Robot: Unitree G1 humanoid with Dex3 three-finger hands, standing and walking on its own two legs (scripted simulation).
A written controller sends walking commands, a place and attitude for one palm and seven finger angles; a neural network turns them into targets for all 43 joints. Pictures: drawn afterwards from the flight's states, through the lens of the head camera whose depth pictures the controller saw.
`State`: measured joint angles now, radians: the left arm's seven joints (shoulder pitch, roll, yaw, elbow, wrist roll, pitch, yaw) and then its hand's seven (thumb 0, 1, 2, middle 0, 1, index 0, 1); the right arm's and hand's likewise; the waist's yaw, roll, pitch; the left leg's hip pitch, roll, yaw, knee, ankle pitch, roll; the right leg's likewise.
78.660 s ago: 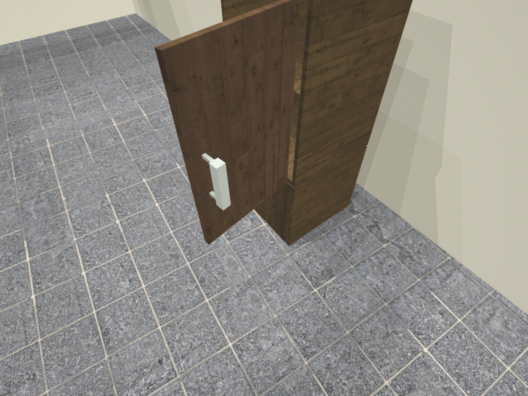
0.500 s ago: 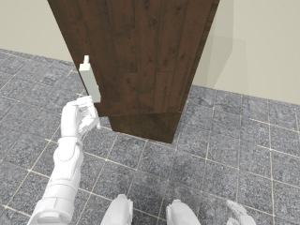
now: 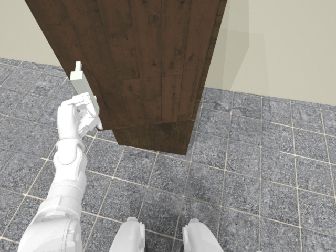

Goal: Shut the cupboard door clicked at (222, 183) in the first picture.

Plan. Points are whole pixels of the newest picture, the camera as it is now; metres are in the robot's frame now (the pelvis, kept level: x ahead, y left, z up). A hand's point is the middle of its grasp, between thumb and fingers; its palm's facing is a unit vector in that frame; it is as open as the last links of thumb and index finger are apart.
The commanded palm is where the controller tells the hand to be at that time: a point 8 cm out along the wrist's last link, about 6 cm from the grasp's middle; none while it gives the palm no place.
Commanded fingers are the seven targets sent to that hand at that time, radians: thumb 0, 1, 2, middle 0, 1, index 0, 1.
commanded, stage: bring the fist close to the handle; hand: left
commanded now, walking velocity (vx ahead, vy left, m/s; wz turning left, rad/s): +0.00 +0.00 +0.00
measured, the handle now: (87, 89) +0.52 +0.20 +0.03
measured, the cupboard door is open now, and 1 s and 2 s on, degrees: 18 7 0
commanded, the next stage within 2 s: push the door shut along its arc in 0.10 s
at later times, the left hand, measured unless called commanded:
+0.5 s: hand (100, 107) +0.45 +0.16 +0.04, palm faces +0.05 -1.00 -0.04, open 3.1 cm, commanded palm +0.44 +0.21 +0.04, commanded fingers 0.00 0.90 0.90 -1.30 -1.50 -1.30 -1.50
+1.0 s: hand (98, 89) +0.51 +0.17 +0.04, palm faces -0.07 -1.00 -0.04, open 3.2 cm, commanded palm +0.51 +0.19 +0.04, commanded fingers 0.00 0.90 0.90 -1.30 -1.50 -1.30 -1.50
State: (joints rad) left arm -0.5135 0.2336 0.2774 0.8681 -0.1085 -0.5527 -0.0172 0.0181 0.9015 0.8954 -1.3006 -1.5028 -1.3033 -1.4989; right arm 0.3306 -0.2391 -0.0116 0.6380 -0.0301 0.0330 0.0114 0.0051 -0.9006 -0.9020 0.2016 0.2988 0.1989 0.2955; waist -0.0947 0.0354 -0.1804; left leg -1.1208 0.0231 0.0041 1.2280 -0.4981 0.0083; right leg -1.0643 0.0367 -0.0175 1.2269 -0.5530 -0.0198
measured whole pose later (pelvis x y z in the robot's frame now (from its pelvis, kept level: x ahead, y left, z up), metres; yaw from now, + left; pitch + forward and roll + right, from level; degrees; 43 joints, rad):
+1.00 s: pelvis -0.02 +0.01 -0.03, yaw +0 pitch +28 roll -5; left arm -1.02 0.51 0.28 1.26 -0.09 -0.45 -0.23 0.02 0.90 0.90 -1.33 -1.50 -1.32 -1.50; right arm 0.36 -0.28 0.02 0.67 -0.03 0.01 0.01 0.00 -0.90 -0.90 0.20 0.30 0.20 0.30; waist -0.20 0.05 -0.16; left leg -1.35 0.02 -0.06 1.36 -0.50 0.02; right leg -1.25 0.04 -0.08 1.32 -0.55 -0.01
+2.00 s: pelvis -0.05 +0.01 -0.05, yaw -2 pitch +31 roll -7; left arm -1.32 0.58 0.31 1.41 0.08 -0.33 0.12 0.02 0.90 0.90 -1.32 -1.50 -1.34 -1.50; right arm 0.41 -0.23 0.08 0.68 -0.10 -0.05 0.06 0.00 -0.90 -0.90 0.20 0.30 0.20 0.30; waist -0.30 0.07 -0.15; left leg -1.52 0.03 -0.08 1.42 -0.45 0.01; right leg -1.42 0.05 -0.10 1.36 -0.50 -0.02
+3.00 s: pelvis +0.02 +0.00 +0.05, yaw +1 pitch +16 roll -1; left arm -0.35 0.20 0.20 0.61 -0.15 -0.42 0.01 0.02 0.90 0.90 -1.30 -1.50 -1.30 -1.50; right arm 0.33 -0.22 0.01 0.60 0.01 0.06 0.01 0.00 -0.90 -0.90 0.20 0.30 0.20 0.30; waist -0.06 0.05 -0.15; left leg -0.84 0.02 0.00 1.00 -0.45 0.00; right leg -0.78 0.04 -0.02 0.99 -0.49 -0.02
